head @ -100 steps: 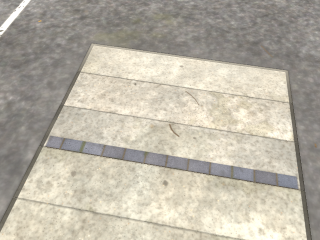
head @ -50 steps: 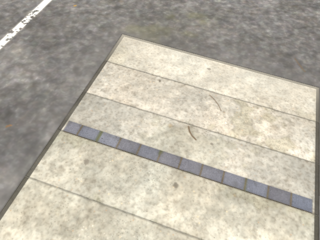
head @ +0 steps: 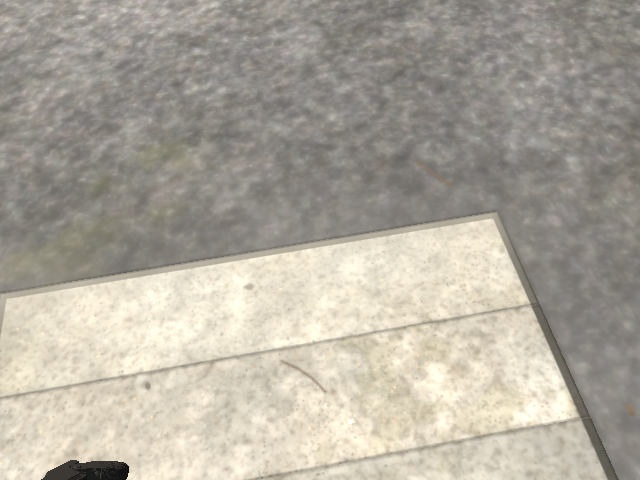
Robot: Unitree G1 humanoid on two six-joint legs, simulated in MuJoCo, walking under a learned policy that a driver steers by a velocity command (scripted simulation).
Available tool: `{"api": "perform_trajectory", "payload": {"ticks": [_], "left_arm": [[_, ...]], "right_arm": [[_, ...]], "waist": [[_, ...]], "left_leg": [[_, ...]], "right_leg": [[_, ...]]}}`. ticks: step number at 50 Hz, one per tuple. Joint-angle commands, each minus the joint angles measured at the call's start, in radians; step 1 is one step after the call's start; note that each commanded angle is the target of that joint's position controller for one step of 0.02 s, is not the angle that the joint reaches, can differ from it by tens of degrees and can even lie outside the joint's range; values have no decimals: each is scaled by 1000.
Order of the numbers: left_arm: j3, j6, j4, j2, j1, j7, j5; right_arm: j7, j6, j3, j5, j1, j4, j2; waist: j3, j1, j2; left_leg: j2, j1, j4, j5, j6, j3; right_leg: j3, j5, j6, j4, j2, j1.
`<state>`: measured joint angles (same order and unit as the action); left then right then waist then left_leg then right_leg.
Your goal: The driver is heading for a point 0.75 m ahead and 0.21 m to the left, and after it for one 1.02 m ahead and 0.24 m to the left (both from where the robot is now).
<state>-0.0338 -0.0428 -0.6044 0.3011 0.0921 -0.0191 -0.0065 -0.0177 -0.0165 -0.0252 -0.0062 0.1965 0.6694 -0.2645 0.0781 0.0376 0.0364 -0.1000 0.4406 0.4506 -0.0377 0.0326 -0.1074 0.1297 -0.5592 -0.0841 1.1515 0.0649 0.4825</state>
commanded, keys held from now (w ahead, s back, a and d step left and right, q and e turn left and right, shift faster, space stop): w+q+shift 0.58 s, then w+e+shift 0.42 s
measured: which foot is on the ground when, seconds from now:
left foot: down 0.00-0.08, up 0.10-0.52, down 0.54-1.00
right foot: up 0.00-0.06, down 0.08-0.56, up 0.58-1.00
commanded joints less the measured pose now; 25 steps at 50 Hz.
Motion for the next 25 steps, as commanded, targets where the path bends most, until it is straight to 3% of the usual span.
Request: {"api": "perform_trajectory", "payload": {"ticks": [1,2,3,4,5,6,7,8,9,11,13,17,21,23,25], "left_arm": [[1,34,23,36,161,12,-2],[-7,44,-3,64,217,14,6],[-20,48,-57,101,343,12,-3],[-42,50,-106,156,445,2,-18],[-51,56,-76,202,400,-7,-13],[-57,77,-28,228,270,-6,-30],[-43,103,-3,168,164,-13,-16],[-29,95,1,131,133,-4,-57],[-31,99,0,126,108,0,-53],[-29,112,-16,113,135,5,-32],[-32,126,-47,106,205,13,-29],[-38,143,-111,103,328,12,-32],[-37,147,-167,101,380,1,-36],[-35,142,-195,110,395,-5,-42],[-38,132,-208,152,390,-15,-43]], "right_arm": [[-9,10,-64,-20,-43,-88,-179],[-11,9,-69,-25,-34,-91,-183],[-10,9,-74,-32,-54,-105,-187],[-5,0,-74,-44,-52,-107,-148],[7,-21,-38,-61,-17,-122,-10],[6,-41,-61,-61,-85,-175,-98],[10,-40,-73,-52,-62,-164,-130],[41,-11,-73,63,-48,-111,-119],[60,6,-77,69,25,-80,-112],[88,25,-80,54,80,-38,-115],[98,30,-79,41,28,-45,-114],[114,30,-67,49,-105,-74,-101],[140,25,-39,50,-245,-123,-79],[137,24,-20,44,-279,-146,-58],[117,25,-19,35,-202,-131,-68]], "waist": [[-178,-88,125],[-194,-114,139],[-185,-172,154],[-179,-217,47],[-206,-179,-276],[-81,-151,-293],[-11,-93,-259],[11,-71,-156],[3,-30,-168],[-7,-19,-146],[0,-49,-123],[51,-106,-120],[111,-136,-125],[109,-124,-124],[10,-54,-159]], "left_leg": [[137,6,-267,-389,162,-309],[142,25,-279,-460,146,-332],[106,129,-288,-516,75,-304],[22,350,-85,-572,-32,-207],[-51,496,342,-515,-27,-68],[53,618,495,-401,-24,-106],[72,652,588,-297,-21,-105],[35,580,616,-218,-35,-77],[38,520,674,-171,-47,-33],[75,459,754,-112,-58,25],[106,488,773,-74,-57,45],[149,570,684,-46,-31,79],[186,534,490,-81,36,189],[158,448,391,-158,93,261],[44,200,341,-256,153,357]], "right_leg": [[-105,20,43,-426,2,-262],[-102,133,74,-571,1,-363],[-135,277,119,-749,-4,-554],[-90,276,152,-773,-78,-788],[307,-96,220,-838,-439,-762],[504,-290,299,-935,-518,-532],[441,-255,275,-963,-474,-505],[327,-185,208,-1011,-407,-411],[213,-67,179,-1017,-346,-391],[49,64,168,-1038,-293,-363],[-35,136,168,-1042,-290,-407],[-138,221,175,-1059,-312,-522],[-261,409,166,-1076,-330,-597],[-344,778,149,-1004,-328,-635],[-402,1488,135,-809,-334,-635]]}}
